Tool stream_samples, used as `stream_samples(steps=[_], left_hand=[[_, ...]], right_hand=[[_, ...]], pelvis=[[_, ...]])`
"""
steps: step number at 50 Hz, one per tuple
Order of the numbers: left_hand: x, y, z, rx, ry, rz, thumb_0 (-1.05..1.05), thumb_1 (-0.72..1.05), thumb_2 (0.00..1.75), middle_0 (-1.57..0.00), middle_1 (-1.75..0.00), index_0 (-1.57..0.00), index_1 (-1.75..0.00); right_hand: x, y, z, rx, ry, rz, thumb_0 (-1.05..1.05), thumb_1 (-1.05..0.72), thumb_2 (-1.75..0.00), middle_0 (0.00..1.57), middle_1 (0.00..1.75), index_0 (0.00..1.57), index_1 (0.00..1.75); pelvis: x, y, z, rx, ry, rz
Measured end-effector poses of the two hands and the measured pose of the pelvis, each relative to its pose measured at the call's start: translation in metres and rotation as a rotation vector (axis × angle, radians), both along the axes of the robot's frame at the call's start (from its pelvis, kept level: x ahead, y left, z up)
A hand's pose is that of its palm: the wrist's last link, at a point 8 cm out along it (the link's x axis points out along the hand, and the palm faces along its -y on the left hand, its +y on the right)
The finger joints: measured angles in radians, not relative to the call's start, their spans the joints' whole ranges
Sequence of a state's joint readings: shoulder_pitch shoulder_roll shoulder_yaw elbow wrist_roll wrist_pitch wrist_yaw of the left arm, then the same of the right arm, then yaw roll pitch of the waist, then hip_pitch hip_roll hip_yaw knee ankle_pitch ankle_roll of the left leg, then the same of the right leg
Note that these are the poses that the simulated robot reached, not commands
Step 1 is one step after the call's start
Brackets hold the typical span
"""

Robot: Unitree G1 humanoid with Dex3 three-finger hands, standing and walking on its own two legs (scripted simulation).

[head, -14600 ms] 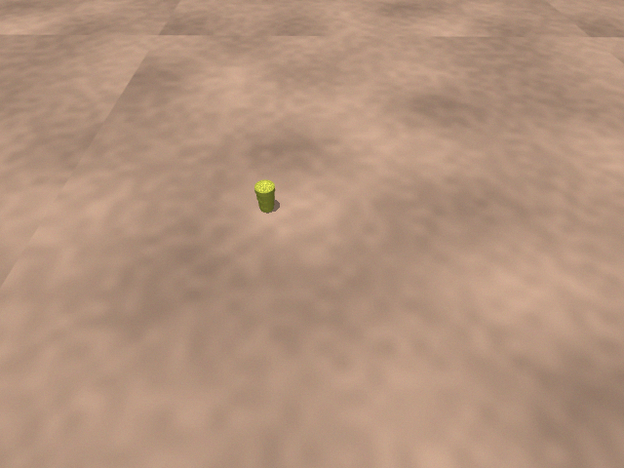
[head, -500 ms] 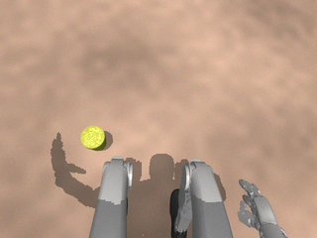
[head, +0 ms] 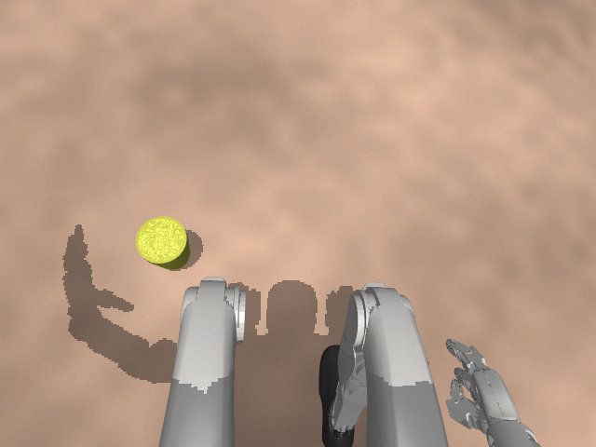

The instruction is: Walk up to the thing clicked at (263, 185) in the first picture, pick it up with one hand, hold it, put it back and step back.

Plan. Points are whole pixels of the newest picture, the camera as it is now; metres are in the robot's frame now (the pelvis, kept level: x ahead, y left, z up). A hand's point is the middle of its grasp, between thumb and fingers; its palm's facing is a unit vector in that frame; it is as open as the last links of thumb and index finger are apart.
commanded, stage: go down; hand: left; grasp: from the side
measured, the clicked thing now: (168, 248) +0.41 +0.26 -0.34
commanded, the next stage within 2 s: approach in 1.02 s
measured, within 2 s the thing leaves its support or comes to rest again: neither
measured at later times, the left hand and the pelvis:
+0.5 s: hand out of the picture +0.32 +0.44 -0.03, palm faces +0.28 -0.95 -0.13, open 17.6 cm; pelvis +0.00 +0.00 -0.02, yaw +0 degrees
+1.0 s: hand out of the picture +0.32 +0.44 -0.04, palm faces +0.28 -0.95 -0.11, open 17.6 cm; pelvis +0.00 +0.00 -0.04, yaw -1 degrees
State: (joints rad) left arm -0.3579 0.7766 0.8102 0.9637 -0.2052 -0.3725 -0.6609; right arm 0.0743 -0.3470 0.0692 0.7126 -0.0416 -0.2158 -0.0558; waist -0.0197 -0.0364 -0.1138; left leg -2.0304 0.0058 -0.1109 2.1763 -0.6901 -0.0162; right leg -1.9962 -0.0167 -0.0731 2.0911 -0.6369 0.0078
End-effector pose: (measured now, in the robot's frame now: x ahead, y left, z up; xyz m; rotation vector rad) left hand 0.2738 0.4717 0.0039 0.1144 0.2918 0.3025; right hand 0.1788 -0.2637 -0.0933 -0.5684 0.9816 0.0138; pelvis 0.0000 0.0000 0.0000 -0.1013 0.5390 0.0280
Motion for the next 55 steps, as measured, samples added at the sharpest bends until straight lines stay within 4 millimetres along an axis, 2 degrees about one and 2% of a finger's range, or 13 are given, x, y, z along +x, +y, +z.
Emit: stream_samples(steps=[16,45,55], left_hand=[[0.008,0.006,-0.013,-0.006,-0.029,-0.006,-0.02,-0.58,0.07,-0.06,-0.06,-0.04,-0.08],[0.013,0.015,-0.031,-0.011,-0.101,-0.003,-0.02,-0.56,0.08,-0.05,-0.05,-0.03,-0.06],[0.016,0.009,-0.030,-0.021,-0.120,-0.021,-0.02,-0.54,0.08,-0.05,-0.04,-0.03,-0.06]], right_hand=[[-0.015,-0.002,-0.021,-0.007,0.061,-0.007,0.01,-0.91,-0.90,0.21,0.30,0.20,0.30],[-0.003,-0.002,-0.040,-0.023,0.073,0.028,0.01,-0.92,-0.91,0.21,0.30,0.20,0.30],[-0.005,-0.002,-0.038,-0.019,0.060,0.009,0.01,-0.92,-0.91,0.21,0.30,0.20,0.30]], pelvis=[[0.001,0.001,-0.018,-0.005,0.003,-0.003],[0.003,0.003,-0.039,-0.011,-0.002,-0.003],[0.002,0.004,-0.039,-0.014,-0.005,-0.002]])
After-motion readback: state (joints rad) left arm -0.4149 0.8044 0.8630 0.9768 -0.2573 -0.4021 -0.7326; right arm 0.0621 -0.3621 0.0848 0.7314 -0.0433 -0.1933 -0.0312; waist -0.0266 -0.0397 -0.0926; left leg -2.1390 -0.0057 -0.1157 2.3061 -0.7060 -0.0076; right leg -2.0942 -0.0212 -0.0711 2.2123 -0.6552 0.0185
